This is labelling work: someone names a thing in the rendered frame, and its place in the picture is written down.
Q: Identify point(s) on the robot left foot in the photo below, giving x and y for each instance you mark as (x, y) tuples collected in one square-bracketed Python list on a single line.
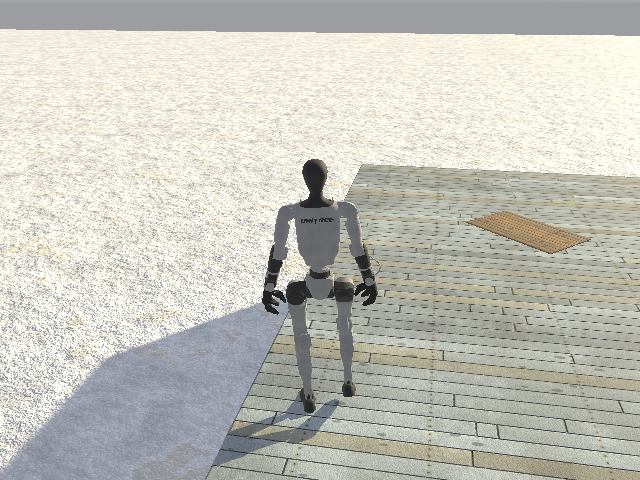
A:
[(309, 404)]

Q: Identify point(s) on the left robot forearm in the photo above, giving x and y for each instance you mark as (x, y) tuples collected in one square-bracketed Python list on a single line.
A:
[(272, 273)]

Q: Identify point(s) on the right robot forearm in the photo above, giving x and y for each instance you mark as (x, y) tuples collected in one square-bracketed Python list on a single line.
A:
[(365, 267)]

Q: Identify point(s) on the right robot upper arm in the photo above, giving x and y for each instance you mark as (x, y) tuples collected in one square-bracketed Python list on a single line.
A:
[(349, 211)]

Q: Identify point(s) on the left robot hand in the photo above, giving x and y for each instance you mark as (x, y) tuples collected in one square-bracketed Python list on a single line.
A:
[(267, 300)]

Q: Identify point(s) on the left robot shin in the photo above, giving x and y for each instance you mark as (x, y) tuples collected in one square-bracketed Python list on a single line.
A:
[(304, 367)]

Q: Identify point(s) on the left robot upper arm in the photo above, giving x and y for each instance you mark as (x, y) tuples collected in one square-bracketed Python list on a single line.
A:
[(285, 214)]

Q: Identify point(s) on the right robot hand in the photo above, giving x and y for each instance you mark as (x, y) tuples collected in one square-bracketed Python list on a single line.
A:
[(372, 290)]

